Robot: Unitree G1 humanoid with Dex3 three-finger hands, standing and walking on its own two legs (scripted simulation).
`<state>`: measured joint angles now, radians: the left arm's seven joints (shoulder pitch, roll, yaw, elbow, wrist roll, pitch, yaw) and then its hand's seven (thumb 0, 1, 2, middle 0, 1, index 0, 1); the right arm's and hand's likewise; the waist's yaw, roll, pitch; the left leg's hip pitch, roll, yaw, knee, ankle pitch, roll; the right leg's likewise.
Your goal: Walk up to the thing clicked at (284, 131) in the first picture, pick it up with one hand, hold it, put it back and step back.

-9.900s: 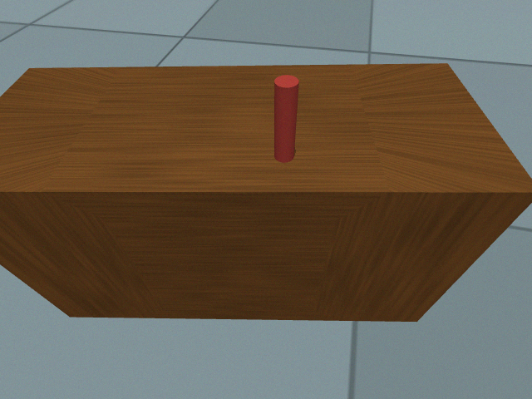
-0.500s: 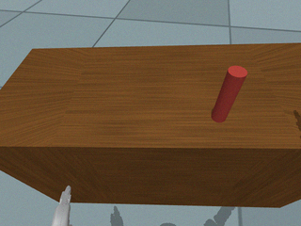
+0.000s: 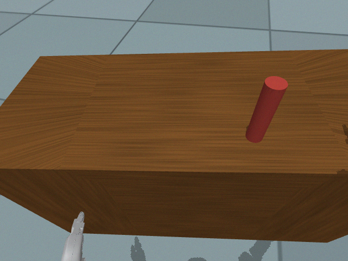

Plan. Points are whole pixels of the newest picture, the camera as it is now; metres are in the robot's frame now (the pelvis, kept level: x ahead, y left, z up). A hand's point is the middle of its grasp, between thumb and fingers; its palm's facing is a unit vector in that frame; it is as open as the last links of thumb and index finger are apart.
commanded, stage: go down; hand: right
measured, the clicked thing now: (263, 113) +0.45 -0.19 +0.08
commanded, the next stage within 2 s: approach in 0.52 s
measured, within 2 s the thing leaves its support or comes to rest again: neither
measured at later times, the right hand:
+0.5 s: hand out of the picture +0.36 -0.38 +0.17, palm faces +0.17 +0.99 -0.01, open 17.6 cm
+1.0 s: hand (329, 128) +0.39 -0.31 +0.10, palm faces +0.07 +1.00 +0.04, open 17.6 cm
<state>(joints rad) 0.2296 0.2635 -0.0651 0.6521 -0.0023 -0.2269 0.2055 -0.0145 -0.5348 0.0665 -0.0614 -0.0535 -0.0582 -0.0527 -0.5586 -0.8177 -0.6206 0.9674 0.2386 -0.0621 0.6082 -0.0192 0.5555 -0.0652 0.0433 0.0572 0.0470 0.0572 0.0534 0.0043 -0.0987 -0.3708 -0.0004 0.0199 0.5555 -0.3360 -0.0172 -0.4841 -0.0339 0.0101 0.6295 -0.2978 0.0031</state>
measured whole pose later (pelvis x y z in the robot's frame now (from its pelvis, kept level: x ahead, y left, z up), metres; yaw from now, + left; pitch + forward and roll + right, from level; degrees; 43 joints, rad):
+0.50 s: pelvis +0.00 +0.00 +0.00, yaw +0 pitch +9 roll +2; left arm 0.25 0.27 -0.07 0.61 0.00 -0.23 0.20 -0.01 -0.52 0.06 -0.06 -0.05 -0.06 -0.05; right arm -0.57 -0.83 -0.62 0.99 0.23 -0.06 0.61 -0.02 0.57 -0.06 0.04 0.06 0.05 0.06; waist 0.06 0.00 -0.09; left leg -0.38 0.00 0.02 0.56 -0.33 -0.02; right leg -0.49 -0.03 0.01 0.63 -0.29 0.00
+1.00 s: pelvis -0.01 +0.00 -0.01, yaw +0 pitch +11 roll +2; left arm 0.25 0.26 -0.06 0.59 0.02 -0.25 0.17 -0.01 -0.52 0.05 -0.07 -0.05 -0.06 -0.05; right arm -0.58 -0.68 -0.50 1.02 0.24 -0.16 0.55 -0.02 0.58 -0.06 0.03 0.05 0.04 0.05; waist 0.08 0.02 -0.10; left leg -0.47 0.00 0.02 0.65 -0.37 -0.02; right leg -0.58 -0.04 0.01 0.70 -0.32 0.00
